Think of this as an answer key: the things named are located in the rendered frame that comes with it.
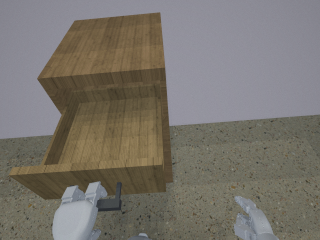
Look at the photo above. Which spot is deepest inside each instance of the right robot hand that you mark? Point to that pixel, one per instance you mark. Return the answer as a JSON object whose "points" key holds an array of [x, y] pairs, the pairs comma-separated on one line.
{"points": [[248, 228]]}

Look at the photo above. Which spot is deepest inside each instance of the handle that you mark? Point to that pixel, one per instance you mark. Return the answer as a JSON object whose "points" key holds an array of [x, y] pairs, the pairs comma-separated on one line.
{"points": [[112, 204]]}

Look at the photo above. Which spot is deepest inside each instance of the drawer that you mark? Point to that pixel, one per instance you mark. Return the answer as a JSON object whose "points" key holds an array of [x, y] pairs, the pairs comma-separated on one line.
{"points": [[106, 135]]}

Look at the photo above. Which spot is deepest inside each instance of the left robot hand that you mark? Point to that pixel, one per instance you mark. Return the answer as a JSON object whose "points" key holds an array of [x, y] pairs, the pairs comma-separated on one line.
{"points": [[76, 216]]}

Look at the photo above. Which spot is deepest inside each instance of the cabinet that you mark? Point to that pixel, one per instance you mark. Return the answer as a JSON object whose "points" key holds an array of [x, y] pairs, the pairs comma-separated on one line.
{"points": [[110, 52]]}

